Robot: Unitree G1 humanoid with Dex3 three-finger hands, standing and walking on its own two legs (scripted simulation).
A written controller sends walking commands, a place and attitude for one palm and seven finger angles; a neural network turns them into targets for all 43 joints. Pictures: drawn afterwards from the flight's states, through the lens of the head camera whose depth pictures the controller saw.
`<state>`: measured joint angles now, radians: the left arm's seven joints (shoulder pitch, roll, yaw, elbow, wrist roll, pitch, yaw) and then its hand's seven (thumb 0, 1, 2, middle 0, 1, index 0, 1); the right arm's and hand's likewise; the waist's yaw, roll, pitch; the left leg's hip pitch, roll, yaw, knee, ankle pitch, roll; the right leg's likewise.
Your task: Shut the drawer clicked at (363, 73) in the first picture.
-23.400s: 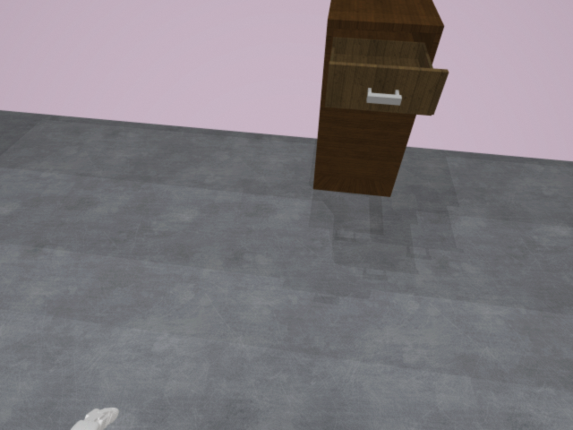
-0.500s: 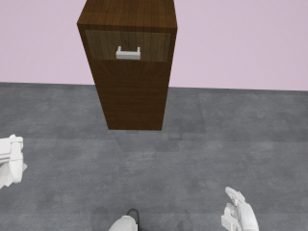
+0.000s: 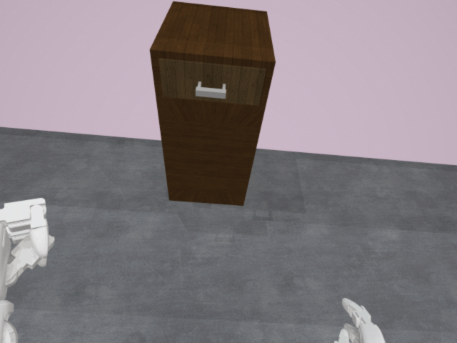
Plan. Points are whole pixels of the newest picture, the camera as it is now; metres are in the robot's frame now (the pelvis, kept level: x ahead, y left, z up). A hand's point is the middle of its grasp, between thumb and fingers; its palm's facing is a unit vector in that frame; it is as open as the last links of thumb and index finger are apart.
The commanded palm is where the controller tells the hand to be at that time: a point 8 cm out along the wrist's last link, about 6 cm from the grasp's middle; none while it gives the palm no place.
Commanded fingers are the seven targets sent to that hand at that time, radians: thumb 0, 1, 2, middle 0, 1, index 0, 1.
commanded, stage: stop stepping back and stand still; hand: left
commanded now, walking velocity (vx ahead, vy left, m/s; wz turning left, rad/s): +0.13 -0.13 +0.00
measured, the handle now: (211, 89) +0.87 +0.13 -0.05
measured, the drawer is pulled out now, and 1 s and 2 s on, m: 0.00 0.00 0.00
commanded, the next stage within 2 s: let the arm hang, fingers relaxed in 0.60 s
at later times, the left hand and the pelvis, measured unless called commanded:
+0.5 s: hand (45, 264) +0.16 +0.23 +0.16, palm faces +0.41 -0.84 -0.37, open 3.3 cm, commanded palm +0.11 +0.28 +0.18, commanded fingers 0.00 0.90 0.90 -1.40 -1.60 -1.40 -1.60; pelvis -0.02 +0.00 +0.00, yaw +0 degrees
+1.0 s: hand out of the picture +0.04 +0.20 -0.16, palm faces -0.02 -0.97 -0.24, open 3.2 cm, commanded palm none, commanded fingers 0.00 0.90 0.90 -0.76 -0.91 -0.76 -0.91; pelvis -0.03 +0.01 +0.00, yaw +1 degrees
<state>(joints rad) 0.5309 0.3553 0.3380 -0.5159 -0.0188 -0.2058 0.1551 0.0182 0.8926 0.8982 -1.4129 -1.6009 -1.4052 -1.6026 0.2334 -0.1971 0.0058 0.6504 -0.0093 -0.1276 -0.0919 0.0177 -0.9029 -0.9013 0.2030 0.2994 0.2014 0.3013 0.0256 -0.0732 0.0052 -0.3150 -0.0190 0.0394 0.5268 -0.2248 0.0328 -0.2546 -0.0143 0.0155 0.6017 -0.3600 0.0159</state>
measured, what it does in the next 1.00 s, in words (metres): stands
